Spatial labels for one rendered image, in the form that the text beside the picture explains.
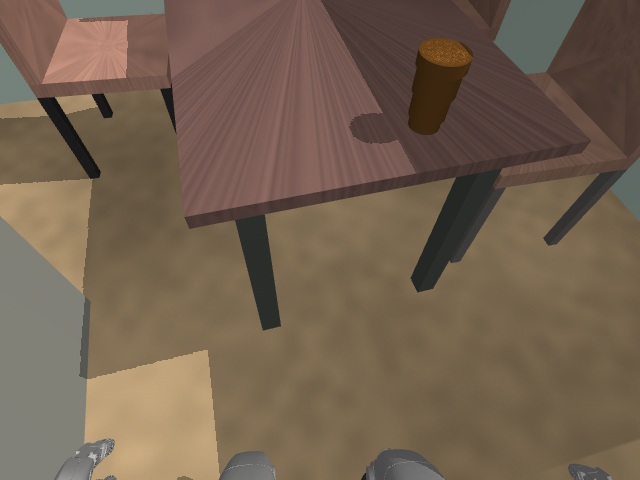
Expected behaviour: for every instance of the right robot hand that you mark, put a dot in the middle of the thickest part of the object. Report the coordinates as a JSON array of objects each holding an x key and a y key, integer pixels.
[{"x": 581, "y": 472}]

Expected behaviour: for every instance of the left robot hand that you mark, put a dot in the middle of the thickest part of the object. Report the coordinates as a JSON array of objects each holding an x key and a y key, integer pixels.
[{"x": 86, "y": 459}]

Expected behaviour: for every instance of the chair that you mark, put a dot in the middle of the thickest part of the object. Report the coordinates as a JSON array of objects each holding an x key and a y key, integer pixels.
[
  {"x": 487, "y": 15},
  {"x": 594, "y": 79},
  {"x": 60, "y": 57}
]

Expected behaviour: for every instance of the cup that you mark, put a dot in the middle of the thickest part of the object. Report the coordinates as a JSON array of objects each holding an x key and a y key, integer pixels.
[{"x": 441, "y": 64}]

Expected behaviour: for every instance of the table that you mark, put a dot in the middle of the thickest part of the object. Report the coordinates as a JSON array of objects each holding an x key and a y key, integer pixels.
[{"x": 282, "y": 104}]

